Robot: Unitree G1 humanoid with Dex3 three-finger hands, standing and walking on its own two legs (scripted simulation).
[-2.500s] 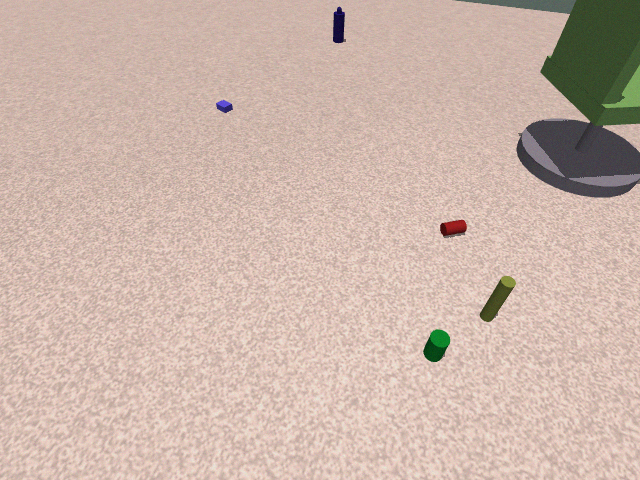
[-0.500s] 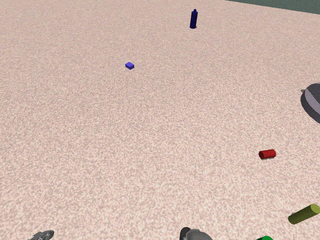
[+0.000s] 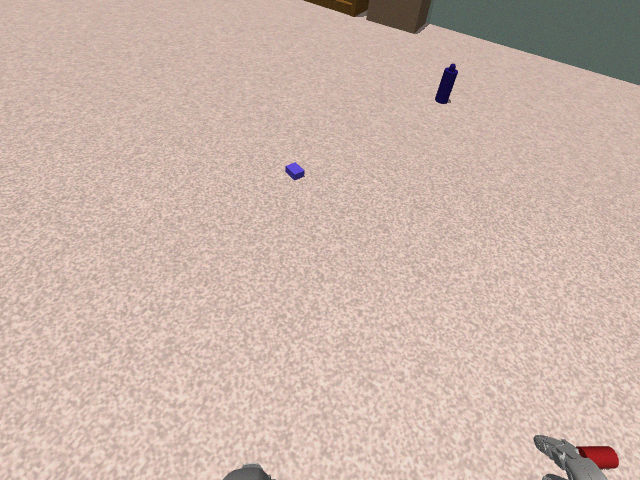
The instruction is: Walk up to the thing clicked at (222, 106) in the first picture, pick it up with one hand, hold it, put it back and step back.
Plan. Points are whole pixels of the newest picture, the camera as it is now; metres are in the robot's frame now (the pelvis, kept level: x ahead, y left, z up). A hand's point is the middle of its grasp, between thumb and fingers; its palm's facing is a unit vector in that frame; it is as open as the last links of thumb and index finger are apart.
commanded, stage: walk up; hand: left
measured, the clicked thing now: (294, 171) +1.57 +0.14 -0.73
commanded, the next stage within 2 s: none
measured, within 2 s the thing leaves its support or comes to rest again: neither
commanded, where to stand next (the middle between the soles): +1.14 -0.09 m, yaw +0 degrees
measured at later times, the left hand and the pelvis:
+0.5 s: hand (206, 301) +0.42 +0.22 -0.11, palm faces -0.15 -0.92 -0.37, open 7.4 cm; pelvis +0.27 -0.04 +0.01, yaw -3 degrees
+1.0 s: hand (219, 262) +0.52 +0.22 -0.13, palm faces +0.00 -0.93 -0.36, open 7.4 cm; pelvis +0.49 -0.07 +0.02, yaw +0 degrees
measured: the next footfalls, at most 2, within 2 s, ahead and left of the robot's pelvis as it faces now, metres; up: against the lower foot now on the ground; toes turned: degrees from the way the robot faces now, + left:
right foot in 0.48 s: +0.43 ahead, -0.16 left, +0.00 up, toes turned -8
left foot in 1.02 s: +0.68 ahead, +0.05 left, +0.00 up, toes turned +4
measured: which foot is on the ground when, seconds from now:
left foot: down 0.00-0.52, up 0.54-1.00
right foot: up 0.00-0.46, down 0.48-1.00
